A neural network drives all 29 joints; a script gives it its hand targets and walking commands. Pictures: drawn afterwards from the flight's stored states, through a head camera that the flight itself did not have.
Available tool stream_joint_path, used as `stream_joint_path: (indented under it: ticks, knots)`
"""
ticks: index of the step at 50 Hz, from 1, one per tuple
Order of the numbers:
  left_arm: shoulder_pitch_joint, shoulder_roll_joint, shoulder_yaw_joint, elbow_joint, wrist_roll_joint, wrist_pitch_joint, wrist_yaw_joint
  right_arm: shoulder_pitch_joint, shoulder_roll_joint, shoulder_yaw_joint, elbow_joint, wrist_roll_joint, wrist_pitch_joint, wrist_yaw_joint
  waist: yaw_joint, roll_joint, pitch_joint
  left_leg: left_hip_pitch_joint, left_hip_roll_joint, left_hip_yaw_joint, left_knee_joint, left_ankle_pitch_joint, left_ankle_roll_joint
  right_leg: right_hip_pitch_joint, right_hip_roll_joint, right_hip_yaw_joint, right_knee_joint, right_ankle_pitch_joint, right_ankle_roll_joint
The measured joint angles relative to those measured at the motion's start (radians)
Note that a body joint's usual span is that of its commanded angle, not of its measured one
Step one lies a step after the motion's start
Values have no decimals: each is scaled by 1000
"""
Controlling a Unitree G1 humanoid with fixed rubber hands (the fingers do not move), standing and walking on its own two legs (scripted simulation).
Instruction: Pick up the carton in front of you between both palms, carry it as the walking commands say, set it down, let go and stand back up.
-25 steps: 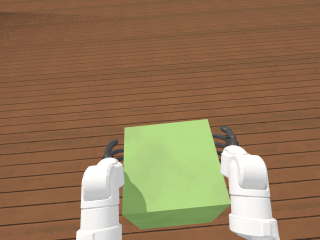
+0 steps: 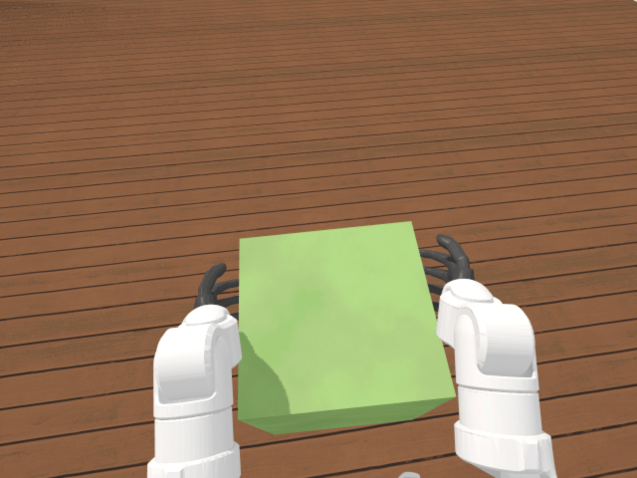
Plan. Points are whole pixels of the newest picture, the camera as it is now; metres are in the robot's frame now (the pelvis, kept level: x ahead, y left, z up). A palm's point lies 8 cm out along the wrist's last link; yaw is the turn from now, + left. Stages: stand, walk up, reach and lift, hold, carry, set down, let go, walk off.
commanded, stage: carry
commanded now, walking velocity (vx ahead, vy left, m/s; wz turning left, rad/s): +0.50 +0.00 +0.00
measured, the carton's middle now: (335, 339) +0.31 +0.00 -0.01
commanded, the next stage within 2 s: none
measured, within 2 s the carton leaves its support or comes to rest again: neither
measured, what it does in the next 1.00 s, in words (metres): walks ahead: right foot, then left foot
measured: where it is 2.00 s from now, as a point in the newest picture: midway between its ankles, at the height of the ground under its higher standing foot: (314, 344)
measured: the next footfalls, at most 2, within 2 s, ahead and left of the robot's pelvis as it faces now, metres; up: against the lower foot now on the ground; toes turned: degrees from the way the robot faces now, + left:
right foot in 0.12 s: +0.26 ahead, -0.12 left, +0.00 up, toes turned -10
left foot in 0.58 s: +0.55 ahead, +0.11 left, +0.00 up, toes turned +12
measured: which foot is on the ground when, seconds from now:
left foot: down 0.00-0.14, up 0.16-0.56, down 0.58-1.00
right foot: up 0.00-0.10, down 0.12-0.60, up 0.62-0.98, down 1.00-1.00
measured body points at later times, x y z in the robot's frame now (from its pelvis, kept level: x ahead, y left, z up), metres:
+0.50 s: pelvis +0.32 -0.01 +0.00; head +0.33 -0.02 +0.45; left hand +0.62 +0.14 +0.07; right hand +0.64 -0.15 +0.08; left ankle +0.46 +0.13 -0.72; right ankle +0.22 -0.11 -0.75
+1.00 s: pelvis +0.64 +0.01 -0.02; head +0.64 +0.01 +0.43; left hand +0.93 +0.17 +0.07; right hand +0.96 -0.12 +0.08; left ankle +0.52 +0.10 -0.75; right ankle +0.77 -0.08 -0.75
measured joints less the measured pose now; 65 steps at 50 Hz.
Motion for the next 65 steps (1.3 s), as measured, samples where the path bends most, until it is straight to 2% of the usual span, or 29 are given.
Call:
stream_joint_path:
  ticks: [5,6,7,8,10,12,15,19,23,27,29,30,32,33,34,36,39,43,47,49,50,51,53,54,56,57,60,65]
  knots:
    - [-1,0,11,16,-1,11,-2,-6,2,4,20,-25,14,11,5,13,-33,115,17,-13,62,-148,-54,111,35,-73,-187,48,-24]
    - [-7,-2,12,33,-1,8,-3,-7,1,-1,26,-29,15,12,6,23,-38,112,35,-17,135,-200,-63,140,46,-86,-197,72,-49]
    - [-12,-4,7,63,1,-7,-6,-4,-2,-11,35,-30,11,12,11,48,-39,73,68,-28,260,-220,-64,139,58,-101,-154,61,-75]
    - [-18,-6,3,96,4,-19,-8,3,-6,-19,44,-29,8,11,18,56,-35,5,75,-66,423,-216,-62,141,62,-108,-117,22,-90]
    - [-20,-6,1,137,1,-24,-5,18,-7,-29,62,-26,7,5,22,46,-17,-153,46,-134,726,-219,-47,174,57,-109,-117,-39,-96]
    - [-6,-2,0,147,-9,-23,-1,30,-10,-19,73,-16,11,-6,24,36,5,-282,32,-148,855,-175,-30,227,55,-105,-168,-44,-79]
    - [14,3,-2,128,-26,-25,11,34,-12,-3,73,-8,6,-11,27,30,32,-413,43,-142,800,-90,-26,310,60,-96,-252,-48,-77]
    - [20,5,-5,88,-36,-38,18,37,-13,11,45,-12,-12,-3,25,25,39,-502,65,-128,587,12,-44,419,64,-86,-345,-68,-62]
    - [12,3,-11,46,-33,-39,14,36,-12,14,-6,-8,-12,-5,14,25,27,-506,64,-97,371,131,-45,528,62,-81,-390,-124,-32]
    - [-2,-1,-12,23,-15,-24,1,26,-9,7,-35,0,3,-11,9,15,-2,-437,40,-45,220,207,-27,627,49,-73,-367,-229,12]
    - [-9,-2,-3,18,-5,-13,-4,8,-3,0,-22,-2,8,-9,9,4,-17,-369,21,-10,169,200,-9,634,24,-63,-247,-327,33]
    - [-13,3,5,23,-3,-14,-6,-1,0,2,1,-6,-3,-6,4,-22,-20,-373,7,6,216,183,18,590,-10,-52,-114,-337,31]
    - [-12,10,22,37,-4,-9,-8,-17,6,6,46,-12,-11,-7,-3,-30,-11,-362,5,17,267,115,53,441,-4,25,214,-348,19]
    - [-9,9,28,44,-5,-3,-6,-19,6,5,60,-12,-7,-8,-2,-24,-2,-341,8,17,256,96,59,365,13,49,346,-345,7]
    - [-6,4,32,49,-7,2,1,-16,6,2,68,-12,-1,-7,-1,-17,6,-314,11,16,232,96,47,297,24,57,431,-326,-5]
    - [-1,-3,25,52,-12,12,17,-7,2,-7,69,-10,6,0,0,-10,22,-258,9,12,174,91,44,187,25,53,474,-267,-18]
    - [-8,-2,10,43,-18,11,25,-2,0,-16,42,-4,8,1,0,-3,44,-176,6,2,96,82,41,74,16,43,382,-197,-13]
    - [-22,-6,4,0,-11,-1,19,-12,4,-21,-12,-3,2,5,8,-2,60,-86,6,-9,46,46,25,10,14,23,159,-103,3]
    - [-23,-7,8,-24,-2,-1,10,-23,8,-12,-22,-26,0,23,20,-1,48,-5,9,-9,59,-35,-7,44,42,-21,-63,60,5]
    - [-24,-7,10,-15,-1,4,11,-21,8,-10,-12,-38,3,31,22,-1,36,23,12,-11,119,-107,-26,116,59,-55,-196,178,6]
    - [-26,-8,10,-3,-1,4,12,-19,6,-12,-5,-43,3,35,20,-1,27,28,14,-13,170,-151,-36,161,61,-72,-241,192,-18]
    - [-28,-9,7,19,0,-5,11,-19,5,-19,7,-46,0,36,22,22,21,8,36,-19,245,-174,-46,179,74,-85,-235,126,-62]
    - [-43,-14,9,76,8,-25,1,-17,1,-37,27,-44,-4,29,21,59,30,-65,45,-80,404,-228,-63,186,87,-99,-200,40,-99]
    - [-45,-15,11,100,11,-31,-5,-8,1,-40,33,-40,-3,20,18,63,37,-96,35,-104,438,-266,-64,196,84,-100,-200,30,-92]
    - [-38,-13,12,126,10,-35,-12,10,-4,-30,39,-23,2,-2,12,59,54,-127,20,-122,387,-288,-59,224,77,-98,-219,23,-84]
    - [-33,-11,12,129,7,-36,-13,15,-6,-25,39,-15,5,-12,9,55,62,-133,18,-122,327,-256,-59,237,75,-96,-228,18,-85]
    - [-9,-3,3,112,-2,-40,-14,23,-8,-10,34,2,5,-28,4,53,71,-108,29,-106,210,-36,-53,268,78,-88,-224,-10,-78]
    - [-5,-1,3,73,-8,-44,-11,7,-3,-8,14,4,2,-27,0,36,27,-84,27,-99,220,-114,-43,267,69,-85,-167,-78,-61]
